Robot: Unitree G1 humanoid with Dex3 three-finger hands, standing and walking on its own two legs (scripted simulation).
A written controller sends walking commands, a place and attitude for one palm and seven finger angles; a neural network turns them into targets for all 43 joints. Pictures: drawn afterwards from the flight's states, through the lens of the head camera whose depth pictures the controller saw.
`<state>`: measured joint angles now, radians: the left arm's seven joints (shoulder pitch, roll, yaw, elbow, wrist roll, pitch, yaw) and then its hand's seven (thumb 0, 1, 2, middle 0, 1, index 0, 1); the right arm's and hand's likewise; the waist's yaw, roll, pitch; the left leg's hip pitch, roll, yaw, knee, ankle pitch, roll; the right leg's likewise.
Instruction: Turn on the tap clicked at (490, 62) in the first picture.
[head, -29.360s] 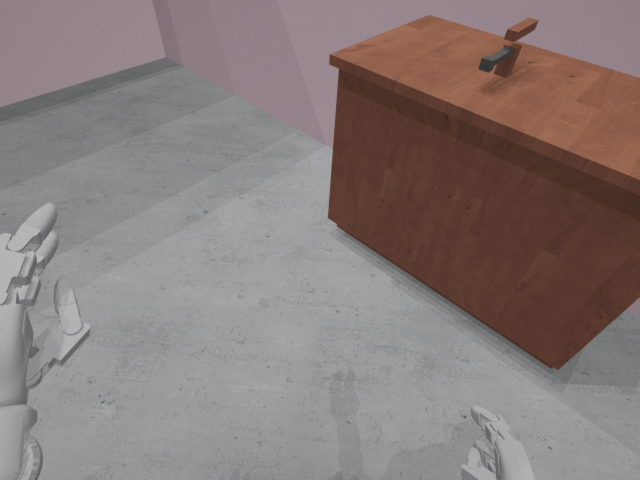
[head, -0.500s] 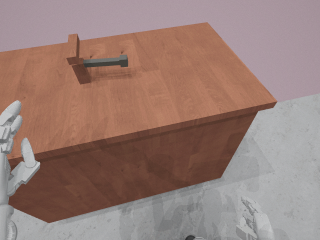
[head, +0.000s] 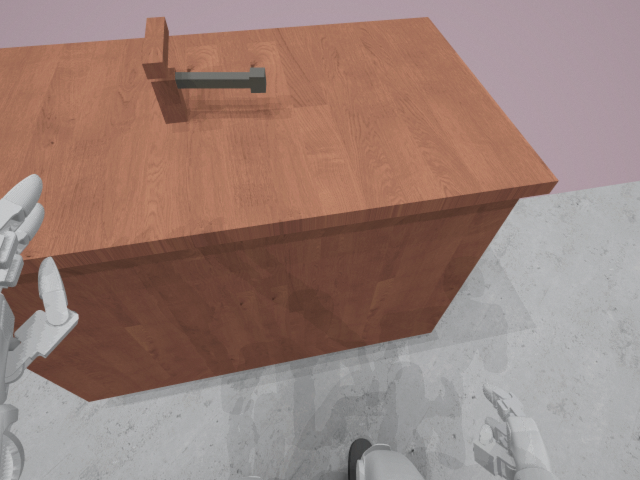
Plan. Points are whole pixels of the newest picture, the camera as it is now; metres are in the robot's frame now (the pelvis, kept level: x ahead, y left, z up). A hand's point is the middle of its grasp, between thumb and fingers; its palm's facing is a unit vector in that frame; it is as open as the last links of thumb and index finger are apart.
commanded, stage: step back with the hand held close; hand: left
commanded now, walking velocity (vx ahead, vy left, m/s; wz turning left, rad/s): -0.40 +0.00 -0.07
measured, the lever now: (257, 80) +0.68 +0.12 +0.11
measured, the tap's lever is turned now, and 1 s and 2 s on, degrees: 81 81 81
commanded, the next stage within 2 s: stop stepping back and stand still in 0.34 s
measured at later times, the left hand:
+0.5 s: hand (94, 455) +0.13 +0.16 +0.18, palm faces +0.18 -0.83 -0.53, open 7.4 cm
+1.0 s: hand out of the picture +0.05 +0.16 +0.18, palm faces +0.31 -0.86 -0.41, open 7.4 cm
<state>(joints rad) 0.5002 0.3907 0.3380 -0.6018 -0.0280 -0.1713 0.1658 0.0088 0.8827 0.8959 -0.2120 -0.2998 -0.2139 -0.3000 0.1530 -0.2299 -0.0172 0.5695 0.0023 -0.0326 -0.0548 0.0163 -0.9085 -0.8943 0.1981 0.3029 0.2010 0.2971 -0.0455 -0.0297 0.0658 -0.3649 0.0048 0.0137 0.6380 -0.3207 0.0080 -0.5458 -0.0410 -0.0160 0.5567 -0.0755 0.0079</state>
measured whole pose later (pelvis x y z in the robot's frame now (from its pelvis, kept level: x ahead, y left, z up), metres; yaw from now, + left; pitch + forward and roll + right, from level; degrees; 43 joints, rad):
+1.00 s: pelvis -0.18 -0.06 +0.01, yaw -2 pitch -2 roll +1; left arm 0.47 0.35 0.30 -0.47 -0.04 -0.12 0.15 0.01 0.88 0.90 -0.21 -0.30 -0.21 -0.30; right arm 0.20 -0.20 0.01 0.63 0.00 -0.06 -0.05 0.02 -0.91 -0.89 0.20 0.30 0.20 0.30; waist -0.05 0.02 0.02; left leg -0.23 0.01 0.06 0.61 -0.44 0.03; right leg -0.34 0.03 -0.05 0.51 -0.16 -0.07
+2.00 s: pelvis -0.14 -0.04 +0.02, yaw -2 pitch -1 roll +0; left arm 0.48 0.35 0.33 -0.48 -0.05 -0.13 0.17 0.01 0.89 0.90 -0.21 -0.30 -0.21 -0.30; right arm 0.17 -0.20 0.02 0.58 0.00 -0.08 -0.06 0.02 -0.91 -0.89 0.20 0.30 0.20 0.30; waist 0.00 0.02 0.06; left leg -0.17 0.01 0.06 0.43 -0.25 0.02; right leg -0.21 0.02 -0.02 0.40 -0.18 -0.02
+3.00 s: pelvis -0.15 -0.04 +0.03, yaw -1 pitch +0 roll -1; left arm 0.48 0.34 0.32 -0.45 -0.05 -0.12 0.17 0.01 0.89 0.90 -0.21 -0.30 -0.21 -0.30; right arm 0.18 -0.22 0.01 0.59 0.00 -0.08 -0.07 0.02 -0.91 -0.89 0.20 0.30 0.20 0.30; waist 0.00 0.03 0.04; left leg -0.18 0.00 0.06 0.43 -0.24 0.03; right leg -0.21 0.02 -0.02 0.38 -0.16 -0.01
